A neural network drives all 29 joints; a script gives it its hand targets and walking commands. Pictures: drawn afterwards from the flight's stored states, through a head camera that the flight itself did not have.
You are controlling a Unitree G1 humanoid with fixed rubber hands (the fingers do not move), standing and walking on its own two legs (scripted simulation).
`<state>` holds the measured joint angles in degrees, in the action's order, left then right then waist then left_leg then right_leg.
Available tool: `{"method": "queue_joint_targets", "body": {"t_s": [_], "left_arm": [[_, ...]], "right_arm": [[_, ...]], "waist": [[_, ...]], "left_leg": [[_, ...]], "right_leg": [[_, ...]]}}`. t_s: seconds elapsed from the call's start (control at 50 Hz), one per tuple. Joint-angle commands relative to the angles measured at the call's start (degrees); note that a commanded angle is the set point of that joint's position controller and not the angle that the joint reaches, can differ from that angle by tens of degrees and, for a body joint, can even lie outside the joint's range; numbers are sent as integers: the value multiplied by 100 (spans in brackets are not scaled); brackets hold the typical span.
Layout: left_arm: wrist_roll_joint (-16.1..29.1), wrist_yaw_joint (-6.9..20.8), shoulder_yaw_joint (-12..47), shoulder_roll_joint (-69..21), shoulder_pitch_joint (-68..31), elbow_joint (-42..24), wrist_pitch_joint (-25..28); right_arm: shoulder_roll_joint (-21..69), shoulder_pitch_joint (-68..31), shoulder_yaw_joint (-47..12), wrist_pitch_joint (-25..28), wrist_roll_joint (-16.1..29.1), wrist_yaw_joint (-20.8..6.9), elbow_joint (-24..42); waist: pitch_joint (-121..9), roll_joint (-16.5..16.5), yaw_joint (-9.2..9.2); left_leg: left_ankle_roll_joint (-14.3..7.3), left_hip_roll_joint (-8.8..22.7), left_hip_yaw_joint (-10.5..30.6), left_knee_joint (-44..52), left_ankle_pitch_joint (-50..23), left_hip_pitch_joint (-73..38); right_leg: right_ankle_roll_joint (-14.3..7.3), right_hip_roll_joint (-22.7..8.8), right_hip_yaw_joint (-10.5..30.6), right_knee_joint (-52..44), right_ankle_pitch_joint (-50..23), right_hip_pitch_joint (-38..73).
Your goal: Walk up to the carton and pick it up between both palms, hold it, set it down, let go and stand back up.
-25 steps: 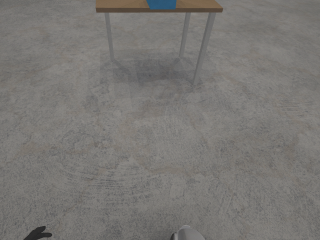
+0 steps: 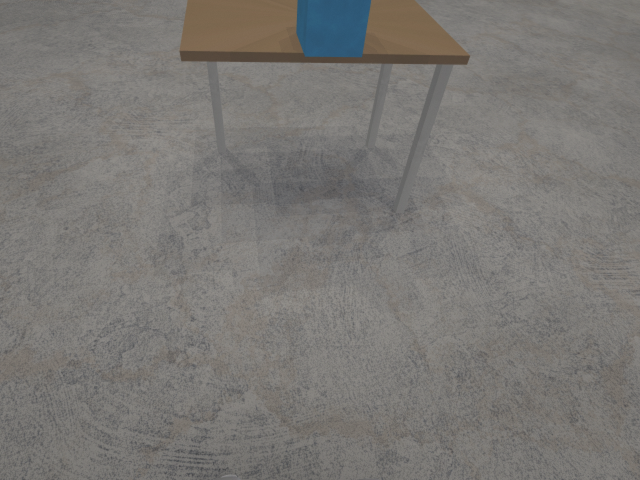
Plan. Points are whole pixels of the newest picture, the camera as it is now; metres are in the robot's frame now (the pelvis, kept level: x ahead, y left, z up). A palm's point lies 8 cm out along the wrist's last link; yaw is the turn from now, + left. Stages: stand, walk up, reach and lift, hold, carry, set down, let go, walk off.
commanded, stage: walk up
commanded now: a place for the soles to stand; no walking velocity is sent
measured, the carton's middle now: (332, 3) +1.32 -0.02 +0.11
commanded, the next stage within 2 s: none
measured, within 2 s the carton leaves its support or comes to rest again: neither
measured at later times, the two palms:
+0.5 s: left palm (125, 413) +0.24 +0.26 -0.10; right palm (547, 366) +0.32 -0.36 -0.08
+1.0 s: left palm (204, 251) +0.53 +0.21 -0.09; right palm (556, 312) +0.44 -0.44 -0.11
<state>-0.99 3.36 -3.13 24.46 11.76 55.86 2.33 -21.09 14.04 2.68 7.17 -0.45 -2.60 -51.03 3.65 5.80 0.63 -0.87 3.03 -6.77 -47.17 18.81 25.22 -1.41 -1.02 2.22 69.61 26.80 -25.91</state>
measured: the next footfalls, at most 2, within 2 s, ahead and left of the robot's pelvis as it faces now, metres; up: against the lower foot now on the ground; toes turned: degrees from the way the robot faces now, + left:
right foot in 0.18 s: +0.24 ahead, -0.18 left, +0.00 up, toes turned -6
left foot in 0.52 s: +0.39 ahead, +0.07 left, +0.00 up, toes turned +9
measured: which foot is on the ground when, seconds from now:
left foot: down 0.00-0.22, up 0.24-0.50, down 0.52-0.94, up 0.96-1.00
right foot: up 0.00-0.16, down 0.18-0.56, up 0.58-0.88, down 0.90-1.00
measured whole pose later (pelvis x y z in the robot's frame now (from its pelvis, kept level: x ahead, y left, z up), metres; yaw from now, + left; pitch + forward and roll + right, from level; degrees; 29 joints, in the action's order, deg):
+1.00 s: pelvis +0.42 -0.11 +0.00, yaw +2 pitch -4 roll +0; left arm -0.3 4.3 -4.7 23.2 8.2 53.7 4.9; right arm -25.1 17.8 3.3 3.2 -0.7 -1.3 -58.9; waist 5.0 -0.4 1.2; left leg -2.7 4.2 2.7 -66.7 28.7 21.1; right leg -1.3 -3.6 -6.0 49.1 17.7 -27.1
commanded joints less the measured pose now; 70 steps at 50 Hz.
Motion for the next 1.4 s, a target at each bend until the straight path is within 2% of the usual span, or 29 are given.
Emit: {"method": "queue_joint_targets", "body": {"t_s": [0.0,0.06,0.14,0.16,0.18,0.2,0.22,0.24,0.28,0.44,0.48,0.5,0.52,0.54,0.58,0.64,0.82,0.88,0.9,0.92,0.94,1.04,1.18,1.24,1.28,1.3,1.32,1.34,1.38], "left_arm": [[-4,23,-399,1384,-350,-711,275],[-34,133,-433,1351,-571,-712,268],[-16,161,-573,1303,118,-375,290],[-27,131,-673,1469,504,-152,323],[-11,76,-793,1727,1274,6,338],[-3,-13,-814,2180,1628,-109,395],[138,-33,-766,2475,990,-295,356],[175,-93,-715,2282,569,-491,377],[111,-196,-617,1807,325,-632,402],[90,-166,-467,1669,-121,-731,464],[104,-120,-331,1458,-449,-776,409],[102,-101,-178,1058,-289,-843,382],[114,-77,-81,707,-169,-949,352],[164,-150,-207,1320,-78,-879,301],[78,-199,-252,1416,-419,-640,319],[23,-186,-221,1339,-145,-471,289],[-12,141,-470,1248,-552,-522,232],[-8,68,-652,1481,466,-170,308],[-55,-7,-847,1950,1026,-94,347],[88,-53,-811,2324,1144,-266,353],[204,-69,-717,2333,628,-373,319],[113,-195,-508,1597,-87,-671,355],[36,-152,-530,1643,-3,-696,425],[62,-98,-472,1646,-662,-874,382],[-15,-101,-293,1187,-570,-849,341],[6,-107,-149,872,-310,-779,298],[93,-77,-58,570,-9,-844,276],[94,-155,-244,1402,-48,-722,221],[27,-198,-253,1357,-122,-523,222]], "right_arm": [[-2268,340,622,49,-32,199,279],[-2262,143,601,76,-45,172,305],[-2145,-657,517,4,-61,104,407],[-1806,-524,432,-14,-99,122,379],[-1530,-517,351,-2,-111,110,378],[-1250,-618,256,14,28,156,536],[-1721,-728,320,-24,36,244,553],[-1908,-630,322,-36,90,239,320],[-1785,-134,333,1,95,209,10],[-1564,-100,333,-40,16,-29,-29],[-1705,577,487,-1,5,-13,-271],[-1964,1267,614,32,-3,55,-493],[-2592,1799,806,13,-79,146,-494],[-2825,1525,820,-23,61,151,-230],[-2324,934,717,-37,149,224,-176],[-2061,621,616,47,74,260,-55],[-2297,-230,591,0,-32,136,173],[-1844,-387,398,-20,-78,123,118],[-1416,-236,269,-9,-34,145,175],[-1450,-181,250,-18,52,195,264],[-1847,-303,338,-72,-8,277,199],[-1820,560,397,-144,12,141,-448],[-1644,-44,358,-200,-48,-21,-181],[-1693,346,440,-168,-12,-72,-214],[-1766,1231,580,-92,-54,-16,-501],[-1932,1724,698,-64,-82,80,-590],[-2539,1600,768,-50,-145,151,-372],[-2613,1246,767,-83,54,143,-126],[-2366,908,715,-77,75,215,0]], "waist": [[-120,-1554,84],[79,-1732,99],[-74,-1734,-555],[-229,-749,-775],[-511,241,-1202],[-571,1552,-1298],[-474,759,-910],[-293,-120,-721],[-89,-95,-368],[-175,605,-42],[-494,-72,500],[-910,-1247,816],[-1245,-2324,993],[-1525,-1981,854],[-754,-662,573],[-282,-911,231],[269,-1656,-12],[-343,-740,-749],[-472,912,-1073],[-793,1549,-1029],[-564,655,-781],[-67,220,-112],[264,254,-268],[177,367,164],[-375,-655,616],[-695,-1545,847],[-757,-2601,653],[-826,-1566,588],[-437,-872,384]], "left_leg": [[-1475,2150,3214,3121,2229,-1169],[-1460,1920,2518,3091,2099,-775],[-964,1397,1205,2317,2141,984],[-772,1090,882,1334,1836,1680],[-615,462,212,-761,769,2300],[-331,-499,445,-2795,1089,3115],[-318,-354,1367,-3078,1190,3004],[-329,103,1498,-2997,812,2859],[-187,308,1319,-2345,396,2450],[-158,303,503,251,118,290],[-263,0,225,1038,-496,-1730],[-309,-132,519,1424,-53,-2940],[-794,1252,3337,2677,1685,-3696],[-1538,2252,5555,3408,2446,-3883],[-1710,2206,4458,2748,410,-3292],[-1479,1934,3252,2490,-914,-2079],[-1249,1497,1915,2967,2176,305],[-845,910,974,949,888,1366],[-534,128,195,-1526,-495,2229],[-373,-579,564,-2566,980,2616],[-282,-177,1144,-2983,1074,2452],[-51,353,1114,-1603,199,1209],[1,405,710,6,-287,942],[-130,445,610,515,-611,-562],[-206,13,556,1155,-451,-2347],[-285,89,942,1739,526,-3002],[-916,1622,4371,3168,2178,-3205],[-1743,2230,5679,3519,3071,-2895],[-1751,2155,4442,2975,1922,-2447]], "right_leg": [[51,-734,445,-681,81,-1634],[20,-631,26,-1537,-148,-1351],[-129,-301,-703,-2591,-1180,1188],[-159,-86,-702,-2543,-895,2443],[-318,-235,75,-3256,535,3239],[-880,-1890,3621,-5275,2111,3041],[-1296,-2474,5025,-6002,2332,2687],[-1274,-2427,4122,-5593,1787,2535],[-1102,-2188,2680,-5025,-113,2218],[-1270,-1878,508,-4648,-1881,1142],[-962,-1498,-169,-3520,-1700,2],[-708,-935,-688,-1807,-1690,-735],[-262,-44,-968,-287,-628,-1920],[-108,115,-90,169,457,-2215],[-76,-345,161,389,80,-2482],[-8,-715,317,-137,-227,-1895],[-76,-547,-539,-2209,-1125,19],[-250,-144,-534,-2766,-535,2560],[-623,-1041,1445,-4222,1723,3141],[-1109,-2334,4049,-5696,2106,3155],[-1327,-2481,4363,-5868,2480,2585],[-1161,-1767,1581,-5354,925,1116],[-1291,-1853,985,-5477,570,1065],[-1025,-1792,474,-5260,899,-14],[-763,-1245,-131,-3560,-48,-614],[-551,-658,-777,-1927,-535,-912],[-178,210,-740,-405,154,-2061],[-109,3,41,119,462,-2011],[-133,-414,261,90,100,-2259]]}}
